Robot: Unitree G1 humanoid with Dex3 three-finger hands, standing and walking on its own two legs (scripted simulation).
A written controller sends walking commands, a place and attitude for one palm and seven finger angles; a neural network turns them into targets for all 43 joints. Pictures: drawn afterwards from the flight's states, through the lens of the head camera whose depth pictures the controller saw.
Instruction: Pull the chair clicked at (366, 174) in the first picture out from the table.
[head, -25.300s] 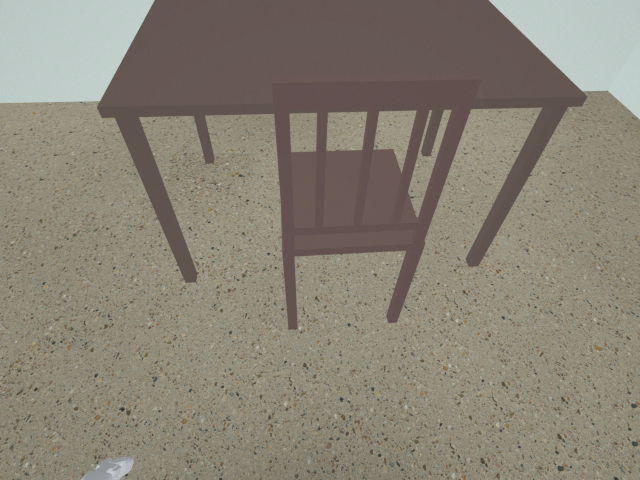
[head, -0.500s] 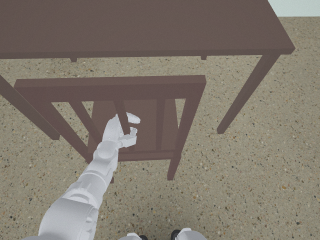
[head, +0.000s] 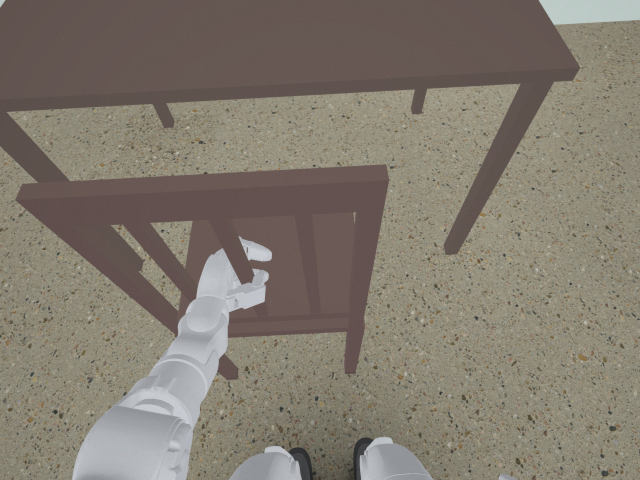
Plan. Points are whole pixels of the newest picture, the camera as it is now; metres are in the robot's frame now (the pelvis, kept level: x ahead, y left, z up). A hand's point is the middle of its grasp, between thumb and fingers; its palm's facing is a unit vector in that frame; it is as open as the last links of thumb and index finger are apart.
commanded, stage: step backward, pulling the chair out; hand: left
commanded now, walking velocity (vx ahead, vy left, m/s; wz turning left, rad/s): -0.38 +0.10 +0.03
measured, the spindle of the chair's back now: (245, 274) +0.40 +0.11 -0.06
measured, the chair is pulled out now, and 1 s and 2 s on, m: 0.16 0.24 0.26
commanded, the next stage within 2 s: none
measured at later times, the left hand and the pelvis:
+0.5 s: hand (245, 320) +0.32 +0.10 -0.06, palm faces -0.06 -0.98 -0.17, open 5.3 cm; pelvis -0.04 +0.00 -0.01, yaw +0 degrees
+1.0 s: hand (224, 346) +0.29 +0.13 -0.06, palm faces -0.18 -0.97 -0.16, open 5.2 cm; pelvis -0.09 +0.06 +0.00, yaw +0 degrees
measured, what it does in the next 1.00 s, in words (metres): walks backwards: left foot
